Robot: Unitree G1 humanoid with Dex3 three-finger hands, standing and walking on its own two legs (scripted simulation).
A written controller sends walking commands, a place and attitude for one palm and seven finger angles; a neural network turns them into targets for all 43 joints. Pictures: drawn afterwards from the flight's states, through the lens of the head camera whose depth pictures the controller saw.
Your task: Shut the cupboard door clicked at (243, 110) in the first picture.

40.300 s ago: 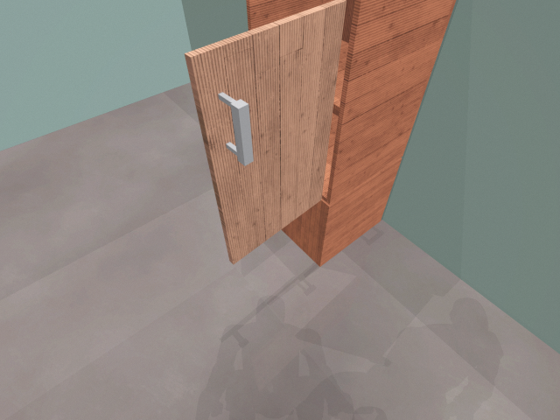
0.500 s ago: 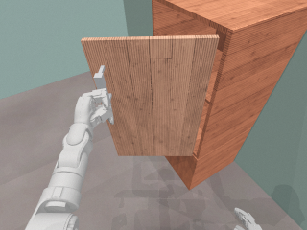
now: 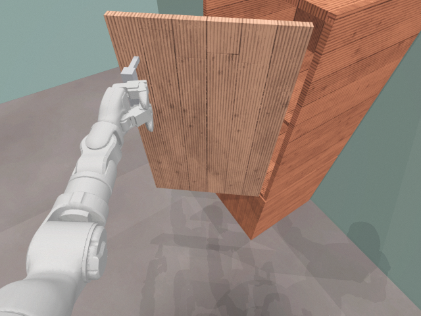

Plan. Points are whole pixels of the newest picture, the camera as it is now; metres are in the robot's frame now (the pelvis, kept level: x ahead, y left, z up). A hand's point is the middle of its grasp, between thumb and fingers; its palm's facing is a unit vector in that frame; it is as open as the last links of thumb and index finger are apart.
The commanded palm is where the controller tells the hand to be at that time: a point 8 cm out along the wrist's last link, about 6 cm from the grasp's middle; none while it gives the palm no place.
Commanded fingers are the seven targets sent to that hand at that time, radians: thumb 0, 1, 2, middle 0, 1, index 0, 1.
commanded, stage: push the door shut along its arc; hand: left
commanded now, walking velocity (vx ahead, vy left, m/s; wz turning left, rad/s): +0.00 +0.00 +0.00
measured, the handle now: (138, 90) +0.54 +0.14 +0.13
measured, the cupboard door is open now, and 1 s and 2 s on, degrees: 51 41 28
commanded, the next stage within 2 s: pull the fist back off the door in 1.34 s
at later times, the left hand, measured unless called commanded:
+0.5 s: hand (175, 93) +0.51 +0.06 +0.14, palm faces -0.27 -0.96 +0.02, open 3.1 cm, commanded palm +0.52 +0.13 +0.13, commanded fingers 0.00 0.90 0.90 -1.30 -1.50 -1.30 -1.50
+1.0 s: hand (184, 80) +0.56 +0.05 +0.14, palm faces -0.36 -0.93 +0.01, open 3.1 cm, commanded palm +0.57 +0.09 +0.13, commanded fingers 0.00 0.90 0.90 -1.30 -1.50 -1.30 -1.50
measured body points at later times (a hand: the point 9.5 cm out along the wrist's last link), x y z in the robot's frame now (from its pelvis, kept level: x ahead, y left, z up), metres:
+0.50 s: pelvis +0.00 +0.00 -0.01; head +0.08 +0.00 +0.43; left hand +0.52 +0.12 +0.14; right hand -0.02 -0.26 -0.13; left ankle +0.02 +0.11 -0.72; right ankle -0.01 -0.11 -0.72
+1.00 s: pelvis +0.00 -0.01 -0.02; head +0.13 -0.01 +0.41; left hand +0.57 +0.10 +0.15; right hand -0.05 -0.28 -0.13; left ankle +0.02 +0.11 -0.72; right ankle -0.01 -0.11 -0.72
